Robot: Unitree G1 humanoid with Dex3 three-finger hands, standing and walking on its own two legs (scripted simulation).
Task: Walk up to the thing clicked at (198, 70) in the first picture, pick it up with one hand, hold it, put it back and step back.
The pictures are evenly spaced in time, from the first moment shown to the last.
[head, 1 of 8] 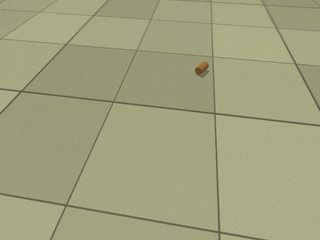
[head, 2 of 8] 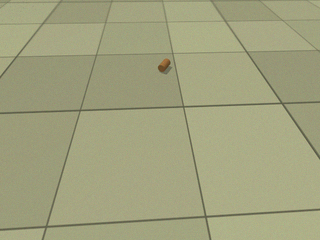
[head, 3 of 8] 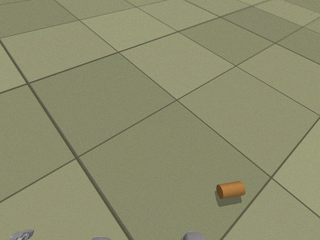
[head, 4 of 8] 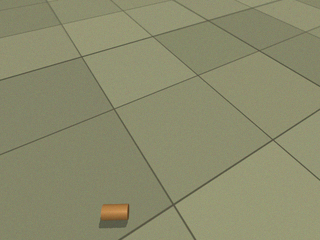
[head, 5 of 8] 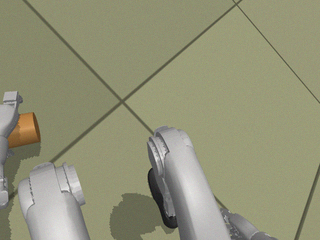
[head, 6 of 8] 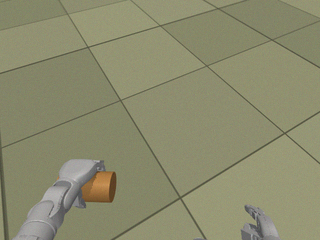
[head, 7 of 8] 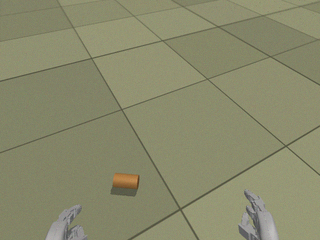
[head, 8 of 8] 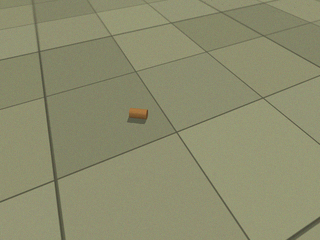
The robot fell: no
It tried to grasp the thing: yes
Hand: left
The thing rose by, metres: 0.68
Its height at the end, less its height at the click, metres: +0.00
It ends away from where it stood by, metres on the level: 0.19
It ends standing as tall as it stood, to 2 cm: yes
